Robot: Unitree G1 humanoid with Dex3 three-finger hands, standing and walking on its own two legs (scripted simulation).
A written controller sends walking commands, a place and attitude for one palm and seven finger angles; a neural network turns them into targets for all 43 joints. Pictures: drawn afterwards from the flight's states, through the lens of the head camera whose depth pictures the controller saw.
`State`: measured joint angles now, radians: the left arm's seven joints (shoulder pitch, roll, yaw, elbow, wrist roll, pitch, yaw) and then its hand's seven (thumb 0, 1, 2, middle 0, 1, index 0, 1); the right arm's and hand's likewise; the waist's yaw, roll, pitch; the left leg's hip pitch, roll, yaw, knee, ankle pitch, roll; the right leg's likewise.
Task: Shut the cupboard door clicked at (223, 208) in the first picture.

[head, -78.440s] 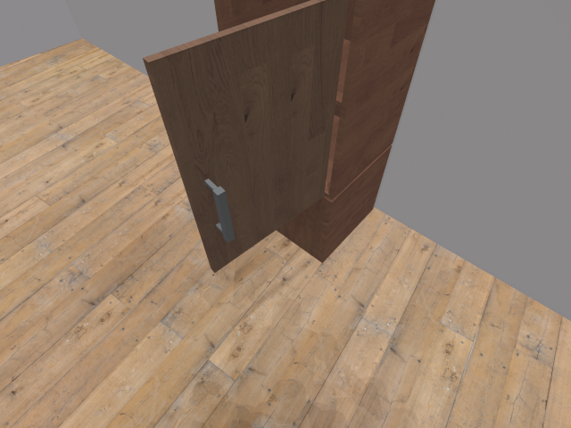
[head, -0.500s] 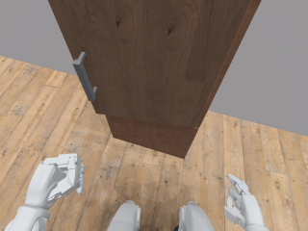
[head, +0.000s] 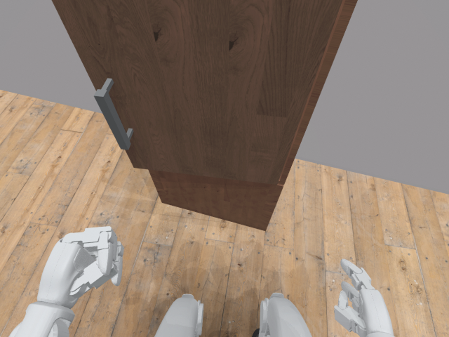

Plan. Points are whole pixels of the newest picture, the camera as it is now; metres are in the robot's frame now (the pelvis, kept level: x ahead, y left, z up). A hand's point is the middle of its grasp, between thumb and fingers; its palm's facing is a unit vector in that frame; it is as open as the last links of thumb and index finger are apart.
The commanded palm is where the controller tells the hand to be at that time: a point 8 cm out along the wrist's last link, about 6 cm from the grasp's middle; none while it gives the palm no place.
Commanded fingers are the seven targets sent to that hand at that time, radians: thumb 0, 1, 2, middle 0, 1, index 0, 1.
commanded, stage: bring the fist close to the handle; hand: left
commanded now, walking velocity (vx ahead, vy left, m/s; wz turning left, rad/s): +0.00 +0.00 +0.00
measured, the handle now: (117, 116) +0.54 +0.27 +0.03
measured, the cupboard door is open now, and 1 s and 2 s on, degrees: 9 9 5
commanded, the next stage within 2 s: push the door shut along its arc in 1.42 s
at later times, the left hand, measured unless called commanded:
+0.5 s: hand (116, 210) +0.31 +0.20 +0.04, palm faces -0.10 -0.99 -0.04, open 3.1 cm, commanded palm +0.31 +0.26 +0.04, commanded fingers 0.00 0.90 0.90 -1.30 -1.50 -1.30 -1.50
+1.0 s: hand (122, 156) +0.43 +0.23 +0.03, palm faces -0.08 -1.00 -0.04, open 3.1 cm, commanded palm +0.42 +0.28 +0.03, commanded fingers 0.00 0.90 0.90 -1.30 -1.50 -1.30 -1.50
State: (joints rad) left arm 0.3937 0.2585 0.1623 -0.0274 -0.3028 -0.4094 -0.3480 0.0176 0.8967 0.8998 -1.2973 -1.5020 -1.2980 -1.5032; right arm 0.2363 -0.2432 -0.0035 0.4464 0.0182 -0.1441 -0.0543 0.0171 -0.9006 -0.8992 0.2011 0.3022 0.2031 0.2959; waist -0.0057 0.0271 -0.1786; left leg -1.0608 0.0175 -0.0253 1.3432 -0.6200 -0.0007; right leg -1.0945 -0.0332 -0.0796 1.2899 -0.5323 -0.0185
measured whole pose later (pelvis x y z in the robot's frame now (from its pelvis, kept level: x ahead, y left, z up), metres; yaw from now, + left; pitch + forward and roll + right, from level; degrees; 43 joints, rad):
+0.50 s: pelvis +0.00 +0.01 +0.00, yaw +0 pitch +21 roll -2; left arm -0.04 0.31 0.26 0.32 -0.29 -0.37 -0.38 0.02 0.90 0.90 -1.30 -1.50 -1.30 -1.50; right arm 0.25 -0.26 0.02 0.51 0.02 -0.13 -0.05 0.02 -0.90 -0.90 0.20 0.30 0.20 0.30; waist -0.03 0.02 -0.18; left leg -1.10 0.02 -0.01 1.34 -0.60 0.01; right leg -1.14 -0.03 -0.07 1.28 -0.51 -0.01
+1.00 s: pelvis -0.01 +0.01 -0.01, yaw -2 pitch +25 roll -2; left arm -0.58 0.46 0.40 0.89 -0.21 -0.44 -0.44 0.02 0.90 0.90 -1.30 -1.50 -1.30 -1.50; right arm 0.27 -0.28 0.02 0.59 0.00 -0.07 -0.04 0.01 -0.90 -0.90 0.20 0.30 0.20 0.30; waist -0.10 0.02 -0.16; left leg -1.21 0.02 0.00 1.37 -0.60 0.02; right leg -1.25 -0.03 -0.06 1.30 -0.49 0.00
